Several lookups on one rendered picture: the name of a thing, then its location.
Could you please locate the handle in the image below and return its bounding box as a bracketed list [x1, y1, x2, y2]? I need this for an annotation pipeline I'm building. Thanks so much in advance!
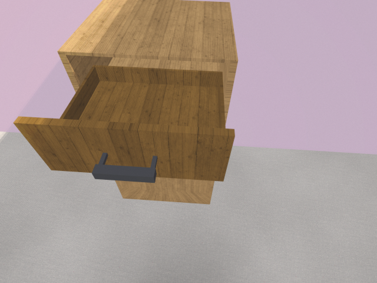
[92, 153, 157, 183]

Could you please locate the drawer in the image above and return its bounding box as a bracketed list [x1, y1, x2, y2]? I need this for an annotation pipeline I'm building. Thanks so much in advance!
[13, 65, 235, 182]

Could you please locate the cabinet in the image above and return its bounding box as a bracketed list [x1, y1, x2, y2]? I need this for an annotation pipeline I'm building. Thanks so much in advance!
[57, 0, 238, 204]

